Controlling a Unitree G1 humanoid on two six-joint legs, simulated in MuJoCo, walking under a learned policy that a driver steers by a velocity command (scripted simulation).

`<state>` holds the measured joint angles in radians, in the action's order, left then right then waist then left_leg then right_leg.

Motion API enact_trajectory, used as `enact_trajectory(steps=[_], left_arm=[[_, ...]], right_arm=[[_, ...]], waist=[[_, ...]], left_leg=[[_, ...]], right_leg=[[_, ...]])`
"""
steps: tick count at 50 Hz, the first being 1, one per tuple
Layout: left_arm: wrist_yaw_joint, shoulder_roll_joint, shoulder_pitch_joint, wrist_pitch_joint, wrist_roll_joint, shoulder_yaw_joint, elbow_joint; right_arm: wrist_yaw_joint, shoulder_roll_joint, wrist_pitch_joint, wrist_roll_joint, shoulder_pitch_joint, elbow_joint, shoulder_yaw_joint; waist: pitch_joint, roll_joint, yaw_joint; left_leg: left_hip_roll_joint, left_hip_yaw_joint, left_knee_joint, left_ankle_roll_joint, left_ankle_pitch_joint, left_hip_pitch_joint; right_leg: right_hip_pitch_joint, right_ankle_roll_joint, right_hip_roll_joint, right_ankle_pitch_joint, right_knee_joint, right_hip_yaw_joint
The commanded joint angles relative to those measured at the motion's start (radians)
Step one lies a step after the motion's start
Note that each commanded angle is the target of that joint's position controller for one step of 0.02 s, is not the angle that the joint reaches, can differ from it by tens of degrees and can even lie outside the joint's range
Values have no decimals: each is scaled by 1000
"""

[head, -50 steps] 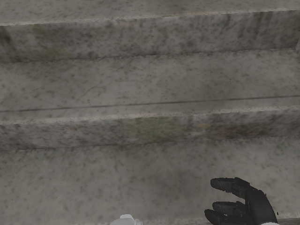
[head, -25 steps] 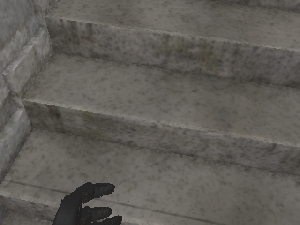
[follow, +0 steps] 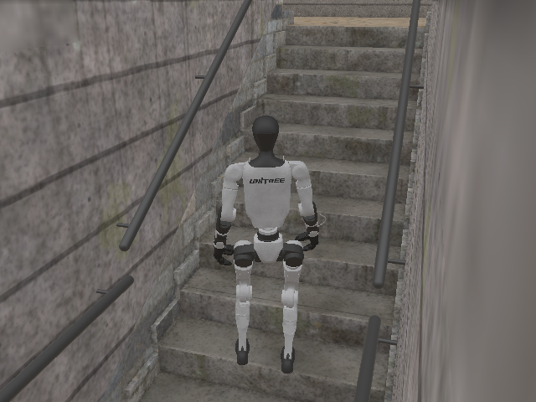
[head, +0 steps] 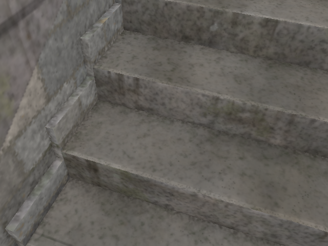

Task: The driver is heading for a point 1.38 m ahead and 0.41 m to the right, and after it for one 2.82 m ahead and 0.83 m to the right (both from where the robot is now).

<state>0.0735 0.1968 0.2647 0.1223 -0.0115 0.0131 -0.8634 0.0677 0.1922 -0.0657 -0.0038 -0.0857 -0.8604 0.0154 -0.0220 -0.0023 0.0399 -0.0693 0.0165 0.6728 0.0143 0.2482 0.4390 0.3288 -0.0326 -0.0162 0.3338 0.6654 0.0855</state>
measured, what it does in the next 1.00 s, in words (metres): steps on the spot, turning right: left foot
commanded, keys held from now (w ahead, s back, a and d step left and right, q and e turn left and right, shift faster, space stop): e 0.78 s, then no key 0.22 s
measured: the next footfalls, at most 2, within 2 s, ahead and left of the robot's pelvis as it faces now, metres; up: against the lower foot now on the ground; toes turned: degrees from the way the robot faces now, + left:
left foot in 0.64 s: +0.13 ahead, +0.12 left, +0.00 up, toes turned -23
right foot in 1.06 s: +0.05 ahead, -0.12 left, +0.00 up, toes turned -34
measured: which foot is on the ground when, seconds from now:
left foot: down 0.00-0.26, up 0.28-0.62, down 0.64-1.00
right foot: down 0.00-0.66, up 0.68-1.00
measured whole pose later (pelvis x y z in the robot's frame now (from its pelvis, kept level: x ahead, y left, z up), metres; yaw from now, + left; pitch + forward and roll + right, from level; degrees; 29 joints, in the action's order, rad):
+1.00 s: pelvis +0.05 +0.04 +0.01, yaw -30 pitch +5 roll +2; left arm 0.03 0.21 0.11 0.04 0.04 0.03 -0.73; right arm 0.02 0.15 -0.08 0.00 -0.24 -0.69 -0.02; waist -0.07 0.04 -0.04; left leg -0.01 0.15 0.51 -0.03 0.28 0.31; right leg 0.65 0.12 0.06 0.35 0.99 -0.05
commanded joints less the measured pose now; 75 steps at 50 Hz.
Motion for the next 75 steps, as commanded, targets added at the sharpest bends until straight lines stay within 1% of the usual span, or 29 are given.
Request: enact_trajectory(steps=[1, 6, 9, 13, 16, 21, 27, 29, 32, 33, 34, 35, 36, 37, 38, 39, 44, 47, 50, 52, 53, 54, 55, 57, 63, 69, 70, 71, 75], left_arm=[[-3, 80, -47, 3, -1, 25, 100], [-62, 111, -93, -5, 3, 44, 196], [-56, 86, -85, -11, 23, 33, 228], [-45, 162, -76, -3, 14, 65, 246], [-60, 266, 94, 26, 33, 102, 202], [-68, 113, -26, -23, 45, 42, 199], [-78, 191, -142, -21, 48, 42, 283], [-86, 228, -179, -42, 65, 54, 285], [-50, 212, -88, -80, 29, 75, 213], [-46, 163, 8, -80, 23, 68, 175], [-50, 53, 52, -71, 33, 45, 208], [-48, 96, -76, -58, 57, 50, 236], [-60, 145, -134, -51, 57, 70, 223], [-81, 144, -82, -52, 47, 75, 195], [-107, 171, -85, -54, 41, 87, 174], [-120, 153, -144, -62, 40, 84, 202], [-96, 91, -146, -66, 28, 49, 193], [-80, 53, -176, -64, 54, 27, 195], [-5, 47, -84, -70, 45, 21, 174], [10, 75, -97, -53, 25, 32, 179], [3, 67, -111, -37, 11, 28, 193], [-7, 180, -222, -22, 9, 43, 267], [-8, 201, -344, -19, -7, 57, 310], [-12, 98, -324, -26, 11, 38, 277], [10, 68, -239, -41, 9, 34, 205], [0, 57, -269, -36, 9, 33, 192], [-51, 41, -125, -60, 24, 28, 170], [-76, 49, -120, -72, 26, 32, 160], [-89, 71, -101, -86, 34, 45, 170]], right_arm=[[5, 155, -22, -5, 177, 118, 49], [-98, 168, -53, -16, 98, 132, 69], [-125, 187, -53, -6, 91, 156, 90], [-135, 142, -29, 1, 151, 210, 92], [-133, 123, -18, -13, 252, 285, 77], [-139, 122, -1, -51, 179, 328, 75], [-106, 97, 8, -38, 18, 306, 41], [-65, 73, 9, -25, -30, 324, 34], [-69, 82, -11, 8, -40, 335, 40], [-80, 110, -20, -11, -37, 349, 48], [-96, 224, -29, -16, -21, 346, 64], [-101, 251, -35, -49, -86, 346, 86], [-110, 237, -49, -52, -129, 326, 89], [-98, 188, -53, -50, -59, 310, 62], [-73, 56, -43, -50, -10, 318, 7], [-67, -12, -30, -20, 3, 306, -25], [-77, 56, -20, -17, -115, 262, -8], [-74, 81, -17, -5, -106, 248, 0], [-30, 99, -53, 7, 113, 287, -5], [-1, 53, -44, 44, 0, 233, -16], [9, 13, -41, 46, -116, 187, -24], [-14, 11, -44, 30, -314, 178, -5], [-51, 49, -56, 13, -277, 228, 0], [-66, 76, -51, 33, -48, 302, 23], [4, 20, -37, 18, -114, 252, 14], [5, 40, -36, 19, -128, 237, 18], [-58, 62, -6, -29, -185, 222, 33], [-83, 78, 7, -40, -176, 206, 32], [-94, 82, 23, -17, -156, 195, 32]], waist=[[-31, -46, -19], [-144, -82, -50], [-138, -96, -35], [-147, 49, -51], [-135, 214, 75], [-142, 68, -2], [-105, 99, -63], [-82, 111, -72], [-91, 95, -43], [-134, 49, -23], [-236, -188, 57], [-218, -209, -48], [-197, -72, -89], [-136, -74, -29], [-104, -29, -8], [-105, -85, -19], [-104, -72, -63], [-76, -18, -64], [-59, -41, 61], [-37, -23, 38], [-65, -27, -2], [-139, 99, -136], [-180, 214, -139], [-141, 117, -75], [-88, 48, -36], [-92, 46, -34], [-85, 20, -53], [-38, 20, -42], [-7, -15, -45]], left_leg=[[-74, -123, -240, -100, 137, -90], [-167, -174, -245, -227, -86, -275], [-206, -144, -241, -254, -233, -320], [-48, 124, -111, -78, -101, -181], [101, 71, 301, 62, 324, 269], [97, -116, 765, 49, 216, 430], [91, -12, 430, 107, 157, 139], [122, 22, 203, 69, 101, -89], [98, -9, -230, 24, -115, -174], [7, -71, -223, -53, -295, -277], [-197, -330, -204, -322, -653, -477], [-347, -544, -292, -470, -561, -540], [-364, -562, -331, -460, -413, -473], [-307, -470, -328, -380, -265, -331], [-242, -372, -343, -326, -136, -255], [-183, -261, -350, -303, -97, -244], [-168, -179, -373, -289, -22, -306], [-167, -142, -384, -244, 70, -305], [-133, -40, -285, -167, 22, 79], [-116, -34, -216, -139, 42, -6], [-106, -36, -178, -91, 41, -40], [-3, 45, -89, -26, 61, -126], [55, 95, -44, 35, 44, -138], [37, 94, -43, 18, -20, -193], [7, 62, -135, -15, -37, -176], [-9, 60, -137, -14, -6, -154], [-32, 36, -251, -16, -13, -178], [-25, 33, -274, -15, 17, -159], [-18, 34, -286, -43, 146, -184]], right_leg=[[51, -1, 21, 5, -89, -76], [142, -56, 16, -156, 1, -98], [162, -63, 10, -119, 26, -80], [-29, -190, 91, -469, -112, -216], [-339, -366, 273, -789, -208, -549], [-218, -318, 248, -659, -145, -547], [69, -227, 141, -492, -187, -476], [199, -203, 83, -472, -204, -478], [3, -222, 151, -337, -158, -621], [29, -158, 101, -202, -78, -600], [232, -5, -73, 41, 138, -373], [495, 88, -126, 320, 379, -258], [555, 119, -77, 303, 721, -251], [580, 105, -49, 178, 944, -277], [613, 101, -45, 25, 919, -343], [614, 87, -61, -18, 905, -302], [613, 136, -15, 27, 727, -245], [512, 193, 76, 82, 310, -164], [4, 138, 115, -108, 174, -84], [-52, 78, 82, -190, -108, -25], [-125, 30, 119, -358, -139, -80], [-114, -113, 185, -724, -131, -213], [-43, -232, 251, -619, -154, -326], [59, -125, 202, -326, -180, -283], [22, -35, 129, -119, -169, -180], [-6, -33, 117, -179, -150, -152], [-77, -9, 117, -300, -188, -125], [-96, 4, 98, -284, -180, -102], [-86, -14, 64, -54, -187, -75]])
